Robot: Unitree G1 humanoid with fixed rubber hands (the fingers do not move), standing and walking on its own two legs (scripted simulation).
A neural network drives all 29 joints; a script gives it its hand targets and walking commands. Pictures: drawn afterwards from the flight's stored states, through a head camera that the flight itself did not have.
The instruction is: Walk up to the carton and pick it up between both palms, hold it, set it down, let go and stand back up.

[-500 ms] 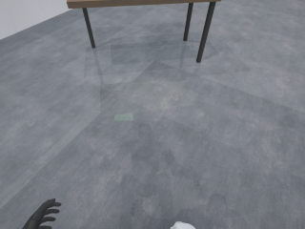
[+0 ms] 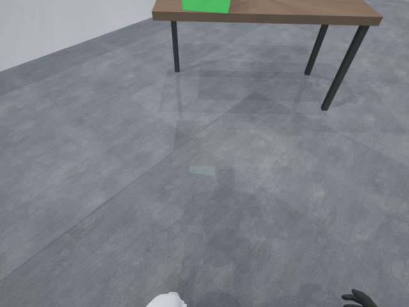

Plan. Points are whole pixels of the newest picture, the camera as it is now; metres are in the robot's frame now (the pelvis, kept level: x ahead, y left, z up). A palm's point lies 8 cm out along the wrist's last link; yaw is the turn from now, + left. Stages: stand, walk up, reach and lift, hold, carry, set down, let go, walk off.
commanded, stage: walk up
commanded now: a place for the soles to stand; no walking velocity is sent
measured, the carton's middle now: out of the picture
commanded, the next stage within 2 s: none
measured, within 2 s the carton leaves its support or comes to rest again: neither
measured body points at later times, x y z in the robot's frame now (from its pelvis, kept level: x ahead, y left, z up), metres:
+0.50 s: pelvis +0.16 -0.06 +0.01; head +0.16 -0.09 +0.46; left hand +0.22 +0.27 -0.06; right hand +0.27 -0.38 -0.09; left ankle +0.16 +0.10 -0.65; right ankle +0.19 -0.16 -0.71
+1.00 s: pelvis +0.28 -0.01 +0.01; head +0.28 +0.00 +0.46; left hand +0.35 +0.30 -0.10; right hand +0.41 -0.34 -0.06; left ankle +0.32 +0.11 -0.71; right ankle +0.32 -0.16 -0.66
